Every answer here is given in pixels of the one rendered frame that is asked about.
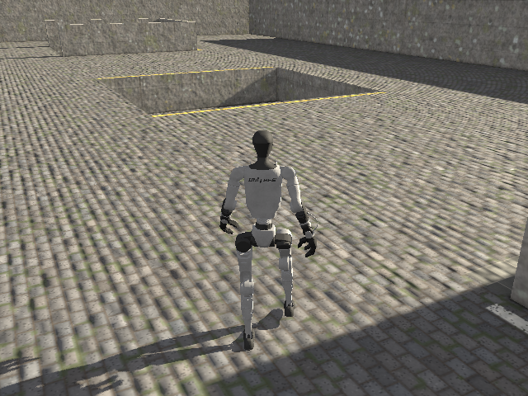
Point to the right robot forearm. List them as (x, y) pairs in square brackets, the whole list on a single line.
[(304, 222)]

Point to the robot left upper arm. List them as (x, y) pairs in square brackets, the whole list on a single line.
[(232, 190)]

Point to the humanoid robot head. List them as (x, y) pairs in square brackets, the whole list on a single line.
[(263, 142)]

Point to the robot right upper arm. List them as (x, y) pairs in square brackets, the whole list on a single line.
[(289, 174)]

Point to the right robot thigh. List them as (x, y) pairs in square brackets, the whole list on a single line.
[(283, 241)]

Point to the left robot forearm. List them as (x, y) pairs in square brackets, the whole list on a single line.
[(225, 214)]

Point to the robot left hand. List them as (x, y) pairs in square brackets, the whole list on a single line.
[(225, 229)]

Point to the robot right hand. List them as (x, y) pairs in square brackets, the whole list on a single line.
[(312, 245)]

